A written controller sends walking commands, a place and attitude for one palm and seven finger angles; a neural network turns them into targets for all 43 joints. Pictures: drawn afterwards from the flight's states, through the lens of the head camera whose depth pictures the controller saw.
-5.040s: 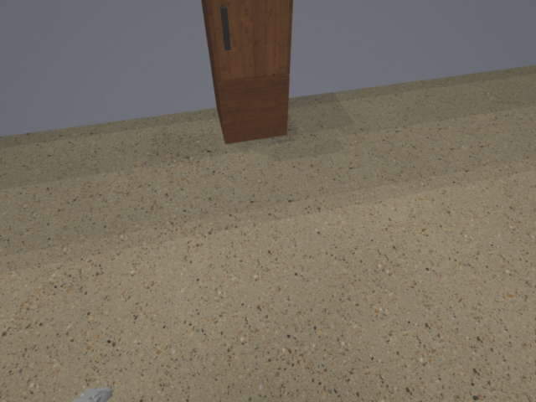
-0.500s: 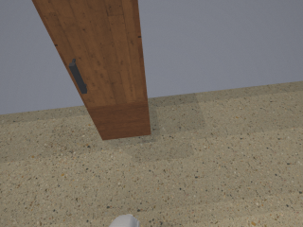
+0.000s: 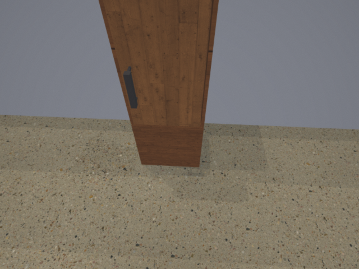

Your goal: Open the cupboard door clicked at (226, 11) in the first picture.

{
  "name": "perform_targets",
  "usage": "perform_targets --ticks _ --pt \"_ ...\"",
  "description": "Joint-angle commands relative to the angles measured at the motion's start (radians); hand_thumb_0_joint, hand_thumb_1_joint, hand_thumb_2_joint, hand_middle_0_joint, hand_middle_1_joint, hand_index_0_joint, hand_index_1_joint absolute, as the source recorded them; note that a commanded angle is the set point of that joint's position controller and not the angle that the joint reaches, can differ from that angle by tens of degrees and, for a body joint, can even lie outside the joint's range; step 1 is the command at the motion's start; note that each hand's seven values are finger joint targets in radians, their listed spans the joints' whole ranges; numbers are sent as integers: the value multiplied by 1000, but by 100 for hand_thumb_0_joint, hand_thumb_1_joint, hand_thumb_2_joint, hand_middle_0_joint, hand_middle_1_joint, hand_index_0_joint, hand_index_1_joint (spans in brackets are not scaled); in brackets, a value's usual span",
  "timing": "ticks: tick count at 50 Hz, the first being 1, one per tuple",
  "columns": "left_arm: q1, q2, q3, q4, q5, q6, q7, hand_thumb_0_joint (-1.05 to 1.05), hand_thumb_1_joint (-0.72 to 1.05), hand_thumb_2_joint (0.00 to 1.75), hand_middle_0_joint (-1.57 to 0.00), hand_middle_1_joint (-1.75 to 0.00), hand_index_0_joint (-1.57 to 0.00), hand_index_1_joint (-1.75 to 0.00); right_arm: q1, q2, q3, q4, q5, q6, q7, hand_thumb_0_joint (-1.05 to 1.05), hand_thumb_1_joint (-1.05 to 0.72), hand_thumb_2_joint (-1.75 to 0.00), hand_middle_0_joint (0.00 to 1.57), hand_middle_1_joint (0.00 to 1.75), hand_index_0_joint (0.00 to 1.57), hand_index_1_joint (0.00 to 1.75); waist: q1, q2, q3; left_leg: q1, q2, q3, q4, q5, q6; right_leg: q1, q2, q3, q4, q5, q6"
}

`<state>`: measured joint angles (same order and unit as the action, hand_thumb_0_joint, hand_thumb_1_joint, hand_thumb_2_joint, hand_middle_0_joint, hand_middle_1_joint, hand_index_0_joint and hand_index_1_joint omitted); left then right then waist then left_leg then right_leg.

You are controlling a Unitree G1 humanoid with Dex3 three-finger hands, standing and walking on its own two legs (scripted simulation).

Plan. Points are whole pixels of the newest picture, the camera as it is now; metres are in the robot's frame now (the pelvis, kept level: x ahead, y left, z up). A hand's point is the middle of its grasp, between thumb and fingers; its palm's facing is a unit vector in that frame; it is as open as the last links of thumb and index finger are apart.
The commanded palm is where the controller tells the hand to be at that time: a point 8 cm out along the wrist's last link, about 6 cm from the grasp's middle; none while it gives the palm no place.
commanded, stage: take the last steps up to it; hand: left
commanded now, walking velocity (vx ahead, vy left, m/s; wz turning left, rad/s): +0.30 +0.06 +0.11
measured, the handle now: (132, 87) +0.79 +0.26 -0.09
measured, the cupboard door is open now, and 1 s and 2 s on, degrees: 0 0 0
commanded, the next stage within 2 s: come to a stop and stand still in 0.66 s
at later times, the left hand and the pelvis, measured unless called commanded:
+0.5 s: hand out of the picture +0.03 +0.21 -0.19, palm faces +0.15 -0.98 -0.14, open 7.4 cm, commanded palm none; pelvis +0.14 +0.06 -0.02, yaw +4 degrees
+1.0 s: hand (118, 190) +0.36 +0.23 -0.16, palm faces +0.05 -0.98 -0.20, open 7.4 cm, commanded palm none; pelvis +0.27 +0.06 +0.00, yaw +4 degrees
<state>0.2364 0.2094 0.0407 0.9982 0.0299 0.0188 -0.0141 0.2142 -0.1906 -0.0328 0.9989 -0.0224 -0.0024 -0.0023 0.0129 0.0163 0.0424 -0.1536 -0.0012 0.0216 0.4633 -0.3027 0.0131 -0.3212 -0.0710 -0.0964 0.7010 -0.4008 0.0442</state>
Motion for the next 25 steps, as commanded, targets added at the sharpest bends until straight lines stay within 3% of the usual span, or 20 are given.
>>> perform_targets --ticks 1,2,3,4,5,6,7,9,12,17,19,20,21,22,23,24,25 --pt "221 132 30 12 10 -60 12 0 90 90 -20 -30 -20 -30 16 -87 -28 -38 16 -23 -6 0 -90 -90 20 30 20 30 83 -155 -21 -341 41 -47 198 -182 47 385 -141 192 -370 -23 -49" --pt "291 219 48 16 8 -61 20 0 90 90 -20 -30 -20 -30 -23 -56 -22 -82 12 -24 3 0 -90 -90 20 30 20 30 118 -358 5 -512 -28 18 433 -311 14 410 -370 526 -528 -146 -148" --pt "299 214 52 16 -4 -62 29 0 90 90 -20 -30 -20 -30 -59 -116 -34 -98 -1 -15 8 0 -90 -90 20 30 20 30 111 -285 26 -539 23 -51 560 -275 12 339 -422 609 -590 -256 -202" --pt "254 197 48 17 -3 -69 31 0 90 90 -20 -30 -20 -30 -97 -115 -38 -91 -4 -17 15 0 -90 -90 20 30 20 30 99 -258 82 -559 54 -68 641 -183 14 261 -394 599 -599 -280 -211" --pt "202 147 35 11 -3 -75 33 0 90 90 -20 -30 -20 -30 -84 -115 -41 -76 -5 -17 21 0 -90 -90 20 30 20 30 63 -192 122 -551 83 -72 662 -96 11 201 -363 499 -589 -231 -193" --pt "154 111 24 -1 -2 -79 34 0 90 90 -20 -30 -20 -30 -43 -97 -41 -50 -7 -12 27 0 -90 -90 20 30 20 30 27 -140 114 -505 97 -60 648 -21 -1 164 -310 362 -569 -123 -162" --pt "141 89 18 -3 -3 -84 34 0 90 90 -20 -30 -20 -30 -14 -77 -37 -33 -7 -7 31 0 -90 -90 20 30 20 30 11 -139 101 -465 103 -35 625 22 -12 140 -274 263 -558 -16 -146" --pt "142 82 16 8 -2 -93 33 0 90 90 -20 -30 -20 -30 19 -49 -35 -15 -3 -3 35 0 -90 -90 20 30 20 30 -7 -159 86 -422 101 10 562 72 -27 135 -232 138 -552 124 -133" --pt "196 88 16 46 -2 -98 33 0 90 90 -20 -30 -20 -30 -18 -32 -29 -25 2 -8 40 0 -90 -90 20 30 20 30 12 -159 68 -420 101 55 421 90 -36 203 -225 85 -532 262 -145" --pt "232 104 24 90 1 -91 35 0 90 90 -20 -30 -20 -30 -83 -11 -19 -44 6 -27 47 0 -90 -90 20 30 20 30 34 -186 64 -304 78 102 213 67 -11 214 -232 55 -473 327 -145" --pt "198 108 32 92 -1 -82 36 0 90 90 -20 -30 -20 -30 -6 -30 -24 -23 5 -36 40 0 -90 -90 20 30 20 30 -11 -169 49 -155 62 116 120 83 0 161 -218 30 -398 291 -130" --pt "186 100 31 92 -5 -76 35 0 90 90 -20 -30 -20 -30 92 -52 -30 13 1 -44 32 0 -90 -90 20 30 20 30 -58 -114 8 -1 37 134 47 108 4 112 -176 -11 -269 319 -110" --pt "205 58 23 89 -9 -73 31 0 90 90 -20 -30 -20 -30 228 -121 -46 55 -7 -52 18 0 -90 -90 20 30 20 30 -104 43 -77 191 108 50 -3 106 21 34 -119 -56 -38 283 -83" --pt "243 -4 16 69 -20 -69 24 0 90 90 -20 -30 -20 -30 333 -235 -72 76 -13 -56 2 0 -90 -90 20 30 20 30 -118 326 -167 329 356 -302 -104 136 100 -164 17 -109 256 -103 -40" --pt "176 11 12 28 -14 -67 26 0 90 90 -20 -30 -20 -30 353 -249 -69 77 -4 -42 -5 0 -90 -90 20 30 20 30 -123 262 -133 257 421 -406 -199 17 164 -232 32 -7 429 -229 -63" --pt "127 -7 10 25 -13 -66 29 0 90 90 -20 -30 -20 -30 281 -217 -66 71 -2 -46 -15 0 -90 -90 20 30 20 30 -111 262 -96 182 421 -399 -240 -57 169 -290 -4 43 533 -165 -72" --pt "89 5 16 30 -13 -66 21 0 90 90 -20 -30 -20 -30 200 -157 -53 50 1 -47 -17 0 -90 -90 20 30 20 30 -89 189 -21 75 393 -331 -252 -67 174 -303 -44 64 560 -75 -74"
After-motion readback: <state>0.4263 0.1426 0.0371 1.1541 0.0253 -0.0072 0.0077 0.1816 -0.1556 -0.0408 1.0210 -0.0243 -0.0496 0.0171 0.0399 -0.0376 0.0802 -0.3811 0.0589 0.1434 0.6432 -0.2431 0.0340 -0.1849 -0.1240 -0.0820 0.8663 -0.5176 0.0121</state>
